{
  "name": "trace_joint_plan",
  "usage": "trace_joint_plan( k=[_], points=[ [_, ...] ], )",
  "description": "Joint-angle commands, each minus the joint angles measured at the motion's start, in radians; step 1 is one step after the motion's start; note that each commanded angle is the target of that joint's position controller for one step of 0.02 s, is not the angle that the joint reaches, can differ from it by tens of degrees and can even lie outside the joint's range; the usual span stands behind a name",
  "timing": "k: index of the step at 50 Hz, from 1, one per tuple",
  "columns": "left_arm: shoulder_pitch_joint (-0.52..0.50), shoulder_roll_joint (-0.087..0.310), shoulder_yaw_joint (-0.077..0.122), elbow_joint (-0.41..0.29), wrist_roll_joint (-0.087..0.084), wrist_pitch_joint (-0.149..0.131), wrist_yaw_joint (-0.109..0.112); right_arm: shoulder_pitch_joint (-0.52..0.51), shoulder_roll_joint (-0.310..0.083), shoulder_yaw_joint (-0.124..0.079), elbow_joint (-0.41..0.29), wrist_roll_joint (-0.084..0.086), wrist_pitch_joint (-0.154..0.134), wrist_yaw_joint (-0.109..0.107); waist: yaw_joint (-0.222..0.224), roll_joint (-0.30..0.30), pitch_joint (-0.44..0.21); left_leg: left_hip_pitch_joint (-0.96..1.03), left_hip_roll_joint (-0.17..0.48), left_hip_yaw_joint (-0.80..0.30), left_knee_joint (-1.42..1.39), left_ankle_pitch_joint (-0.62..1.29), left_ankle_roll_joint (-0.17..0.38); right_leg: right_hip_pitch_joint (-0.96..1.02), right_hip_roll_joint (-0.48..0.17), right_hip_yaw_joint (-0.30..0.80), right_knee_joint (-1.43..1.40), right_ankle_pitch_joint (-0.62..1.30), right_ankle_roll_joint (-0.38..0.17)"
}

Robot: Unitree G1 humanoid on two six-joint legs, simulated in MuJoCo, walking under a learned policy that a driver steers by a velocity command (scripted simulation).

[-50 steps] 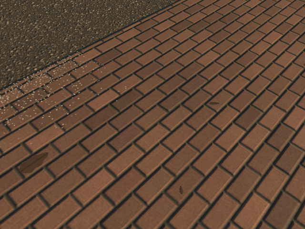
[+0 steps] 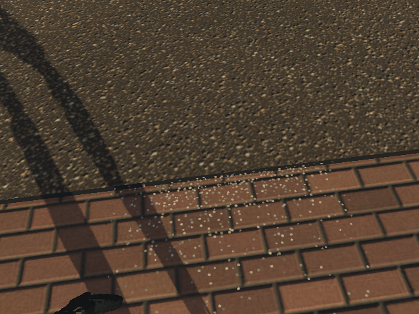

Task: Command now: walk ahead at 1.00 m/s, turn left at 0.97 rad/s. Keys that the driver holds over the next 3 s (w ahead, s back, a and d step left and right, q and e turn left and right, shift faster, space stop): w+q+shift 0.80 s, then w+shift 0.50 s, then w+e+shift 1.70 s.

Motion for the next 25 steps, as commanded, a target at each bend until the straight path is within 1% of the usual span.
trace_joint_plan(
  k=[1, 2, 3, 5, 6, 7, 8, 9, 10, 11, 12, 13, 14, 15, 16, 17, 18, 19, 20, 21, 23, 24, 25],
  points=[
    [-0.064, 0.111, 0.021, -0.089, -0.01, 0.017, -0.012, -0.089, -0.144, -0.035, -0.11, 0.004, -0.052, -0.003, 0.052, -0.073, 0.065, -0.226, 0.234, -0.346, -0.316, 0.153, 0.135, 0.07, 0.005, -0.091, -0.259, 0.171, 0.027],
    [-0.108, 0.098, 0.014, -0.103, -0.02, 0.016, -0.018, -0.078, -0.148, -0.039, -0.108, 0.006, -0.052, 0.001, 0.029, -0.049, 0.061, -0.221, 0.212, -0.325, -0.308, 0.206, 0.109, 0.107, 0.024, -0.102, -0.363, 0.273, 0.021],
    [-0.132, 0.094, 0.01, -0.11, -0.03, 0.014, -0.021, -0.06, -0.155, -0.044, -0.103, 0.009, -0.052, 0.005, 0.005, -0.021, 0.043, -0.191, 0.206, -0.319, -0.296, 0.278, 0.087, 0.142, 0.047, -0.113, -0.447, 0.357, 0.011],
    [-0.16, 0.111, 0.013, -0.12, -0.042, 0.01, -0.021, -0.027, -0.168, -0.051, -0.094, 0.016, -0.051, 0.009, -0.029, 0.023, 0.005, -0.097, 0.23, -0.341, -0.265, 0.409, 0.056, 0.193, 0.083, -0.115, -0.546, 0.434, -0.008],
    [-0.168, 0.125, 0.017, -0.126, -0.043, 0.007, -0.018, -0.022, -0.173, -0.053, -0.092, 0.016, -0.05, 0.007, -0.034, 0.036, -0.004, -0.048, 0.243, -0.354, -0.239, 0.451, 0.042, 0.213, 0.093, -0.106, -0.594, 0.43, -0.017],
    [-0.151, 0.141, 0.022, -0.123, -0.043, 0.004, -0.014, -0.029, -0.178, -0.056, -0.095, 0.015, -0.048, 0.002, -0.023, 0.043, -0.017, -0.008, 0.25, -0.367, -0.201, 0.491, 0.022, 0.257, 0.106, -0.094, -0.646, 0.409, -0.023],
    [-0.097, 0.17, 0.034, -0.107, -0.043, 0.001, -0.007, -0.042, -0.193, -0.06, -0.099, 0.012, -0.047, -0.003, 0.004, 0.048, -0.053, 0.034, 0.251, -0.377, -0.126, 0.608, -0.001, 0.333, 0.132, -0.088, -0.672, 0.354, -0.03],
    [0.016, 0.22, 0.056, -0.076, -0.046, -0.002, 0.005, -0.058, -0.223, -0.065, -0.101, 0.004, -0.047, -0.002, 0.062, 0.044, -0.133, 0.068, 0.246, -0.373, 0.02, 0.738, -0.025, 0.455, 0.16, -0.088, -0.66, 0.249, -0.041],
    [0.207, 0.257, 0.077, -0.035, -0.048, -0.007, 0.019, -0.108, -0.249, -0.07, -0.109, 0.001, -0.05, 0.003, 0.185, 0.033, -0.224, 0.009, 0.216, -0.346, 0.248, 0.75, -0.047, 0.66, 0.148, -0.1, -0.662, 0.182, -0.051],
    [0.429, 0.322, 0.104, 0.006, -0.028, -0.01, 0.043, -0.144, -0.167, -0.046, -0.132, -0.002, -0.062, 0.005, 0.278, -0.027, -0.341, -0.147, 0.17, -0.292, 0.564, 0.549, -0.06, 0.908, 0.003, 0.03, -0.638, -0.067, -0.076],
    [0.479, 0.387, 0.115, 0.019, 0.016, -0.012, 0.048, -0.113, 0.009, 0.0, -0.182, 0.02, -0.066, 0.0, 0.218, -0.3, -0.398, -0.448, 0.068, -0.194, 0.859, -0.266, -0.072, 1.082, -0.275, 0.471, -0.796, -0.428, -0.109],
    [0.331, 0.382, 0.125, 0.001, 0.003, -0.006, 0.033, -0.041, -0.031, 0.014, -0.214, 0.034, -0.056, -0.002, 0.111, -0.419, -0.422, -0.582, 0.119, -0.139, 0.973, -0.189, -0.065, 1.015, -0.342, 0.853, -0.972, -0.568, -0.178],
    [0.207, 0.258, 0.104, -0.026, -0.008, 0.001, 0.028, -0.116, -0.095, 0.005, -0.181, 0.004, -0.035, -0.005, 0.108, -0.219, -0.259, -0.61, 0.199, -0.1, 0.975, -0.072, -0.069, 0.864, -0.282, 0.674, -0.968, -0.598, -0.184],
    [0.182, 0.197, 0.09, -0.013, -0.015, 0.004, 0.023, -0.162, -0.109, 0.002, -0.182, -0.012, -0.024, 0.009, 0.103, -0.097, -0.166, -0.588, 0.238, -0.072, 0.922, -0.013, -0.081, 0.738, -0.234, 0.471, -0.943, -0.399, -0.174],
    [0.195, 0.179, 0.084, 0.011, -0.011, 0.004, 0.021, -0.198, -0.101, 0.001, -0.186, -0.018, -0.012, 0.024, 0.097, -0.049, -0.121, -0.565, 0.267, -0.064, 0.892, -0.004, -0.091, 0.663, -0.192, 0.33, -0.945, -0.226, -0.156],
    [0.23, 0.169, 0.078, 0.049, -0.017, -0.003, 0.023, -0.219, -0.075, 0.007, -0.207, -0.026, 0.001, 0.04, 0.086, -0.065, -0.081, -0.56, 0.293, -0.067, 0.873, -0.001, -0.099, 0.607, -0.164, 0.22, -0.956, -0.12, -0.146],
    [0.26, 0.154, 0.075, 0.083, -0.026, -0.014, 0.017, -0.24, -0.048, 0.017, -0.228, -0.027, 0.014, 0.051, 0.076, -0.092, -0.051, -0.57, 0.315, -0.062, 0.867, 0.007, -0.104, 0.574, -0.154, 0.148, -0.97, -0.042, -0.135],
    [0.279, 0.139, 0.071, 0.107, -0.037, -0.025, 0.01, -0.268, -0.028, 0.025, -0.25, -0.027, 0.024, 0.057, 0.067, -0.097, -0.034, -0.598, 0.329, -0.057, 0.864, 0.023, -0.104, 0.569, -0.151, 0.087, -0.982, 0.042, -0.127],
    [0.286, 0.137, 0.07, 0.119, -0.043, -0.034, 0.004, -0.297, -0.02, 0.03, -0.271, -0.027, 0.031, 0.061, 0.062, -0.092, -0.024, -0.62, 0.333, -0.047, 0.859, 0.055, -0.105, 0.563, -0.15, 0.021, -0.995, 0.132, -0.123],
    [0.283, 0.139, 0.07, 0.125, -0.044, -0.041, 0.0, -0.329, -0.021, 0.034, -0.292, -0.027, 0.034, 0.063, 0.055, -0.086, -0.016, -0.621, 0.333, -0.034, 0.836, 0.098, -0.107, 0.544, -0.141, -0.047, -1.011, 0.211, -0.116],
    [0.264, 0.152, 0.069, 0.133, -0.04, -0.052, -0.001, -0.384, -0.026, 0.04, -0.323, -0.022, 0.039, 0.067, 0.033, -0.089, 0.016, -0.612, 0.329, -0.007, 0.751, 0.193, -0.108, 0.51, -0.116, -0.176, -1.037, 0.334, -0.107],
    [0.266, 0.16, 0.069, 0.141, -0.038, -0.055, 0.001, -0.413, -0.03, 0.043, -0.336, -0.018, 0.041, 0.071, 0.029, -0.083, 0.04, -0.609, 0.326, 0.013, 0.682, 0.231, -0.103, 0.509, -0.104, -0.224, -1.051, 0.372, -0.102],
    [0.285, 0.169, 0.07, 0.153, -0.038, -0.055, 0.003, -0.448, -0.035, 0.045, -0.343, -0.017, 0.041, 0.077, 0.037, -0.062, 0.063, -0.594, 0.318, 0.053, 0.602, 0.256, -0.093, 0.52, -0.089, -0.272, -1.069, 0.409, -0.094]
  ],
)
